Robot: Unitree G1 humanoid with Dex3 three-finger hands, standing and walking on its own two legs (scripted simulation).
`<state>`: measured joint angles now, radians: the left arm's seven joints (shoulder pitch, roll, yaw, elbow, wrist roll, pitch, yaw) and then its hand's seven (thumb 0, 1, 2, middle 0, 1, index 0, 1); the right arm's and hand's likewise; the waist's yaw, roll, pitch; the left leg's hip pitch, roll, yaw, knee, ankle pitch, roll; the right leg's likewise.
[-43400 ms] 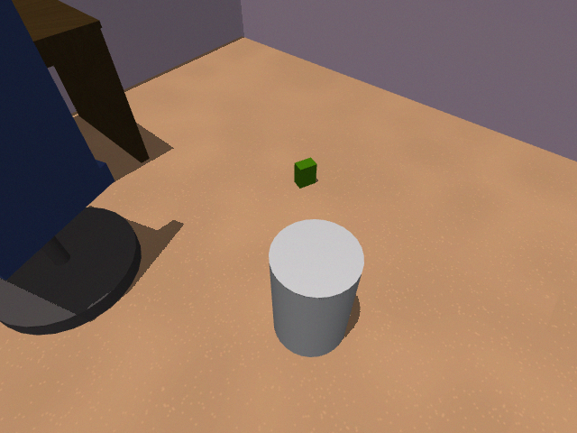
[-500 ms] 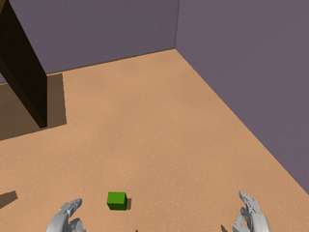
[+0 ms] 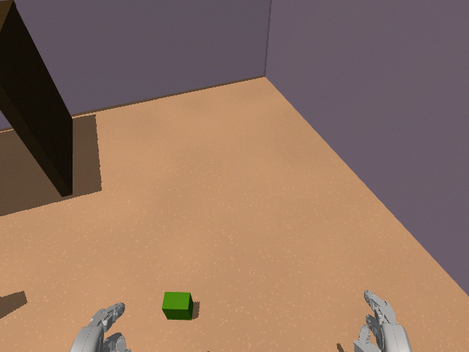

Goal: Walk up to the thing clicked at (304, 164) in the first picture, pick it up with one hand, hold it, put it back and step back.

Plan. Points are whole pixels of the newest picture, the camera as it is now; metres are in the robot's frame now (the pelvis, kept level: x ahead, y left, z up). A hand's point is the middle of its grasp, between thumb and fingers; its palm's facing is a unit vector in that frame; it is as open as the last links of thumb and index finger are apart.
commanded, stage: home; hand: left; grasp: from above
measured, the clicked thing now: (178, 306) +0.44 +0.21 -0.65
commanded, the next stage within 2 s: stand in 0.16 s
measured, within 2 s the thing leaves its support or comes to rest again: neither
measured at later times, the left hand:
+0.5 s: hand out of the picture +0.13 +0.23 -0.10, palm faces +0.01 -0.94 -0.33, open 7.4 cm
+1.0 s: hand out of the picture +0.06 +0.24 -0.10, palm faces +0.04 -0.95 -0.32, open 7.4 cm
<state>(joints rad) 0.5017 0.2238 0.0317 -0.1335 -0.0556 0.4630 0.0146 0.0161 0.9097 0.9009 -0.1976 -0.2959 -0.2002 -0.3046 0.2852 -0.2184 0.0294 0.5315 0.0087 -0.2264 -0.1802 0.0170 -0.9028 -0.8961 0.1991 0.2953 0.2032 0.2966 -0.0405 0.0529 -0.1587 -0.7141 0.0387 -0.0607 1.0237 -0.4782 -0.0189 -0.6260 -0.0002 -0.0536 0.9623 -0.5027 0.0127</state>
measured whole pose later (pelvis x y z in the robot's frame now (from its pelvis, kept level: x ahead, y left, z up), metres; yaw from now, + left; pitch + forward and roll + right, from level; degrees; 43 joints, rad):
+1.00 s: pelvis +0.00 +0.01 +0.06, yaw +0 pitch -4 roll +0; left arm 0.18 0.27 0.04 1.07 0.03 0.02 0.03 0.01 0.91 0.90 -0.20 -0.30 -0.20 -0.31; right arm 0.15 -0.27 -0.03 1.07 -0.03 -0.01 -0.03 0.01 -0.90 -0.90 0.20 0.30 0.20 0.30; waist 0.02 0.01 0.06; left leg -0.16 0.00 -0.01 0.46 -0.23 0.00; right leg -0.11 -0.04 -0.02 0.44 -0.26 0.03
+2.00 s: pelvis +0.01 +0.00 +0.07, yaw -1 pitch -3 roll +0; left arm 0.10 0.31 0.04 1.15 0.01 0.00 0.01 0.01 0.91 0.90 -0.20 -0.30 -0.20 -0.31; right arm 0.11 -0.32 -0.01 1.14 -0.02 -0.02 -0.02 0.01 -0.91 -0.90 0.20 0.30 0.20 0.30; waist 0.00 0.01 0.07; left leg -0.12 0.02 -0.01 0.35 -0.18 -0.02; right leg -0.06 -0.02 -0.02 0.33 -0.21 0.01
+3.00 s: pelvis -0.02 +0.01 +0.06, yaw -1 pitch -2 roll +0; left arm 0.06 0.37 0.07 1.00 0.01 0.03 0.01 0.01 0.91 0.90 -0.20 -0.30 -0.20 -0.30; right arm 0.05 -0.39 -0.04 1.03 0.00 0.04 0.00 0.01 -0.91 -0.90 0.20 0.30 0.20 0.30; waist -0.01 0.01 0.18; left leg -0.32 -0.01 -0.02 0.71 -0.36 0.03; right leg -0.22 -0.02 0.00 0.51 -0.26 0.01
